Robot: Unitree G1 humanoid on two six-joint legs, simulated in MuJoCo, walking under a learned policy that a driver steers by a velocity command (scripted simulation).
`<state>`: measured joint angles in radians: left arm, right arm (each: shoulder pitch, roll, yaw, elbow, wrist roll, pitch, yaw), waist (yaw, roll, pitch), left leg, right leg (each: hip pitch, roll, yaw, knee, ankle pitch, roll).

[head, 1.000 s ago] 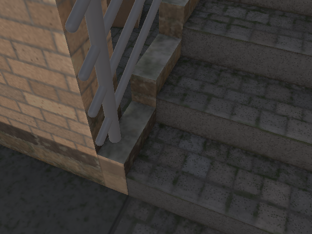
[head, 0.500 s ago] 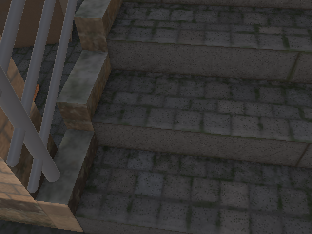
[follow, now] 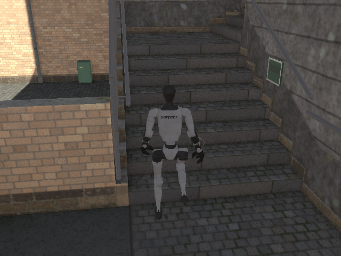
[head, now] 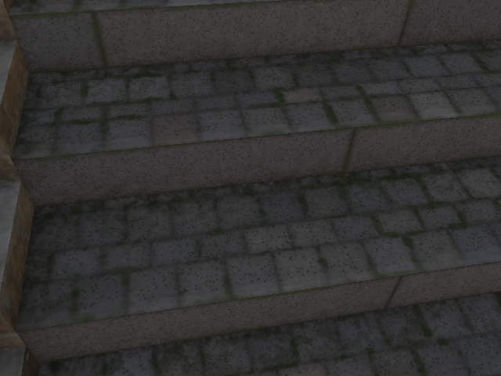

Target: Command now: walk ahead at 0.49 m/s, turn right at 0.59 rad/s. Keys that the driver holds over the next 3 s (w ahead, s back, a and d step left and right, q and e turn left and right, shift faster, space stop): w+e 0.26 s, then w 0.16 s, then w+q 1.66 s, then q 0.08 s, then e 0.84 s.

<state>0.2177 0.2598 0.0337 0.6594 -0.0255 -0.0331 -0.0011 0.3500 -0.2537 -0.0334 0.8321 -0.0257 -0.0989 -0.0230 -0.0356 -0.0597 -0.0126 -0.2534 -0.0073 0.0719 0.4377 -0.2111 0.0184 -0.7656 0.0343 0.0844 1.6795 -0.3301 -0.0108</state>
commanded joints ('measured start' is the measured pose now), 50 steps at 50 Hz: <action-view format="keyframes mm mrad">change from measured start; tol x32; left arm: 1 27 -13 -15 -110 -5 14 14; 15 -415 -120 -119 -405 -4 -14 -49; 20 267 196 64 -82 17 37 -1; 30 4 8 -1 163 126 -83 -81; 41 499 -29 -83 455 207 -53 -59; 50 120 157 -8 299 106 -77 -155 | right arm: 1 12 -68 -9 -34 27 -7 -15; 19 209 -174 -16 3 29 4 9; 43 -610 37 75 -297 31 102 113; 50 462 -147 -18 91 -38 98 84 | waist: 1 53 112 70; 14 21 172 106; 18 289 314 -310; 20 218 -177 -555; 27 -58 -19 49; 46 -111 -169 -40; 50 -297 257 -407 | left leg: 1 47 284 -196 -226 86 163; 13 182 334 1 -391 20 111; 15 26 302 79 -473 475 133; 17 174 321 98 -67 1711 143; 18 182 316 53 168 1677 115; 20 -208 -49 -77 1066 40 -3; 34 -1234 -93 -298 1952 192 263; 41 -1296 15 -54 1423 186 202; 47 -436 -210 216 689 -165 122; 50 458 118 -788 198 162 455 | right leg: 1 -254 -65 69 140 85 30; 10 -826 -142 20 372 -104 53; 17 405 64 -354 -467 -57 -141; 19 950 -218 572 -959 -46 -344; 25 208 -262 267 -1199 -198 -99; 35 595 -263 -11 -1303 80 -50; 40 684 -192 -192 -1432 356 7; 45 575 -301 -265 -1447 1823 -90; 48 349 -373 -230 -907 2207 -52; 50 -144 30 -19 -31 185 37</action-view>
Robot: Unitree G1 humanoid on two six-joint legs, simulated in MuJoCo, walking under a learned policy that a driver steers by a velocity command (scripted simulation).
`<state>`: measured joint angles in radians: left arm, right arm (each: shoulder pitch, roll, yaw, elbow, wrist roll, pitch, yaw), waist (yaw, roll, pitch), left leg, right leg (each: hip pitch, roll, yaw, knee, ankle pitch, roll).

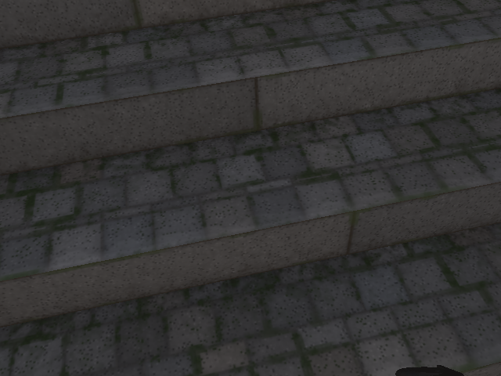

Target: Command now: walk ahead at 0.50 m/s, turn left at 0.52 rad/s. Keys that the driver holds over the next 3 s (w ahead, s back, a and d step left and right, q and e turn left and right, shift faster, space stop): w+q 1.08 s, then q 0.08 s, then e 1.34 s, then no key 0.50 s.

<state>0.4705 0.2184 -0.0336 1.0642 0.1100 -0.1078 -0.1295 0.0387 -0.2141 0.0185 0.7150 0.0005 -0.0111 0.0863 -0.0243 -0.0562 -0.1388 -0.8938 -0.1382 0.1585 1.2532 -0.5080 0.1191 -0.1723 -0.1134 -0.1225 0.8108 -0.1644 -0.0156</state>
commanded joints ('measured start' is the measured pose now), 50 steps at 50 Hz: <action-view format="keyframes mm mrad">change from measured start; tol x32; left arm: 1 -161 101 40 -118 -77 5 -23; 17 -950 -102 -93 -556 -71 60 101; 23 99 266 56 -180 -37 49 103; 28 -370 -153 -18 -114 -82 36 135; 50 148 -29 -43 163 22 12 34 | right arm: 1 709 -168 -70 209 -84 -15 -42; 5 199 71 16 247 -42 -60 -22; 14 675 12 12 448 -113 -121 -50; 50 -505 59 46 -87 4 66 15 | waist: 1 -264 145 -94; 18 61 231 111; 22 244 -324 -455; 24 150 -220 49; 50 22 -49 165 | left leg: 1 847 262 -976 -714 -32 274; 9 235 106 -435 -849 310 114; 14 764 250 -657 -824 187 84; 17 -24 280 -655 -1212 132 137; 20 419 206 -429 -789 1316 22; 22 11 -26 -500 205 335 -17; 25 -199 104 -381 681 575 34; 46 -890 211 -196 761 439 200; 50 -225 213 32 306 300 177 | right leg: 1 -852 157 336 1036 109 -58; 14 -1401 27 233 989 -474 -174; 19 -232 149 -18 544 -90 -15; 21 419 -72 654 54 64 -292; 22 342 -291 1186 -298 -195 -357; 24 -116 -218 976 -382 -850 -249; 32 -295 -114 135 -491 -124 -137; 46 417 -212 -39 -645 383 -183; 50 -34 -196 -215 -810 770 -149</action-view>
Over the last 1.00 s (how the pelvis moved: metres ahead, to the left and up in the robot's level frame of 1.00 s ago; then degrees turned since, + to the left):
0.56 -0.22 0.20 -2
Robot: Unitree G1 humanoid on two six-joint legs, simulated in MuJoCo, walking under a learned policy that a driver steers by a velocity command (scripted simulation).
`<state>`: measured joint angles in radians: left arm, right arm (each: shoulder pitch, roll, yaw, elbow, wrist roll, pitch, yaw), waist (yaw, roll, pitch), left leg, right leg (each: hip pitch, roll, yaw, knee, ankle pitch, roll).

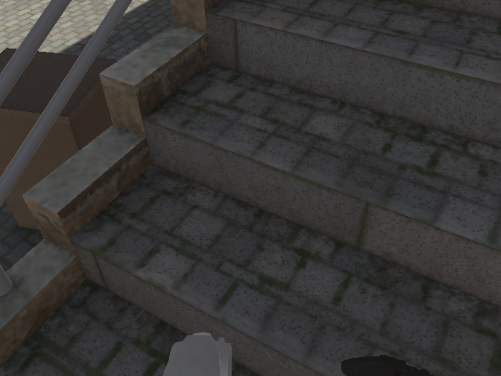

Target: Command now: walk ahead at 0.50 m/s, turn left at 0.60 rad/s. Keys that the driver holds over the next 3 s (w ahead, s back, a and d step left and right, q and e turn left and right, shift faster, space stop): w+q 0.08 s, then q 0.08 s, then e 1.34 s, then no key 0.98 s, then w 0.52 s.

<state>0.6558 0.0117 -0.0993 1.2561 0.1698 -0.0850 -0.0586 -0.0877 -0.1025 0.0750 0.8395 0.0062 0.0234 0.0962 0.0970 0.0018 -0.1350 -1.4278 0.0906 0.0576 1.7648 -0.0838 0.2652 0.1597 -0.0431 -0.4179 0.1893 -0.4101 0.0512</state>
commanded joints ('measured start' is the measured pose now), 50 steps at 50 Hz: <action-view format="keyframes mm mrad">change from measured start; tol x64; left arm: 1 -32 236 35 -47 -78 -41 -33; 50 -595 328 141 -560 -152 -26 46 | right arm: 1 -311 -59 -24 -200 -2 46 17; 7 724 -272 -132 148 -75 -8 -33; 50 181 -254 -121 -136 -54 -80 -117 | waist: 1 -149 -159 125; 50 -84 -60 -31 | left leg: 1 495 -88 215 -193 -151 -18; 6 1699 -124 -371 -832 99 89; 15 668 8 -199 -1422 195 -16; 30 1049 175 -32 -1631 367 -87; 33 1434 154 85 -1361 1103 -91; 35 869 -133 -32 -816 -245 -286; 37 560 -187 -336 -279 -210 -283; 50 513 -79 -181 -247 -138 -385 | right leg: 1 -403 -265 41 -96 1501 -237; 5 -347 -287 137 480 2004 -103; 7 -841 86 385 1405 285 -67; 9 -1018 52 640 1754 386 -111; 24 -1680 67 577 2189 -14 -150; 33 -867 139 244 887 138 -141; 35 -51 -169 1136 511 895 -508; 39 -667 -94 1110 389 -182 -338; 50 -661 -38 839 221 17 -297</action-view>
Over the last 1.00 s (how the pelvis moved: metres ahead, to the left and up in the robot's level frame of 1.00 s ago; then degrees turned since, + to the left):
0.58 -0.02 0.28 35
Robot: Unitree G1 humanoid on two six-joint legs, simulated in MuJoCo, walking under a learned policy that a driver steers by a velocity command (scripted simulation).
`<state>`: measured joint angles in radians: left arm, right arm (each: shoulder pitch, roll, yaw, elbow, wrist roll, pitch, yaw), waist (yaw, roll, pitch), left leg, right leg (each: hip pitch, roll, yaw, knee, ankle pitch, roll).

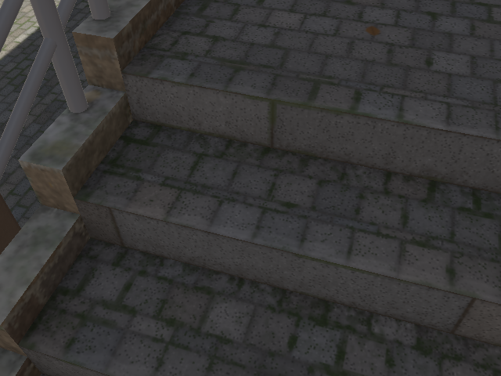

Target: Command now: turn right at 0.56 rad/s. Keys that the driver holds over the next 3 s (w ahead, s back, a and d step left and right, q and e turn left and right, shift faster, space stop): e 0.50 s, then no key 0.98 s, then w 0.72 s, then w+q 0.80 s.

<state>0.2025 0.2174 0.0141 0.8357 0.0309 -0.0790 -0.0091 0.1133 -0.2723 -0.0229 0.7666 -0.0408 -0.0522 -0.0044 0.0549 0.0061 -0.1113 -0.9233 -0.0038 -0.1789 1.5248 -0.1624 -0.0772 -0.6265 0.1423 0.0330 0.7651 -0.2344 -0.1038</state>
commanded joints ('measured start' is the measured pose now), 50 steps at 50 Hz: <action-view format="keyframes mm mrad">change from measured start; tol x16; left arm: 1 -101 123 30 -144 -12 -37 -7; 50 -130 106 23 -235 -39 -15 -31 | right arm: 1 -55 -88 -26 -83 7 -2 -25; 28 83 -14 -23 -206 -12 -23 -19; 31 -151 11 -4 -261 5 -93 3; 38 179 70 -3 -149 28 -88 0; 41 -53 2 -24 -226 40 -71 6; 50 24 27 -13 -187 27 -65 67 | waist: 1 -21 -55 -51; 14 -76 -88 -16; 16 -108 195 -94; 36 -36 68 19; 38 -152 -185 -171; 50 -84 -4 -27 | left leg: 1 -16 26 50 -72 -129 -64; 10 357 -21 165 -663 -235 -27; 13 526 -15 163 -1046 -37 29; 16 947 404 -397 -1174 248 521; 24 899 229 76 -1216 69 337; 36 596 283 138 -1064 -5 239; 39 475 25 303 -864 -190 3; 50 649 108 269 -965 5 81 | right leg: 1 183 -258 449 -372 -172 -151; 14 184 -175 534 -211 -215 -102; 17 -281 -32 190 549 -337 187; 20 -275 -76 150 773 -127 206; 28 -332 -112 61 512 -93 222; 33 137 -215 -19 38 -138 187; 36 315 -176 -78 -252 154 76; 38 556 -373 197 -272 674 -229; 41 369 -295 193 -296 176 -78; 50 311 -191 12 -223 188 22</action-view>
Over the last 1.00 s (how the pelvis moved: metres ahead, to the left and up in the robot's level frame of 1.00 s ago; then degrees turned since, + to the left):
0.42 -0.08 0.30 -10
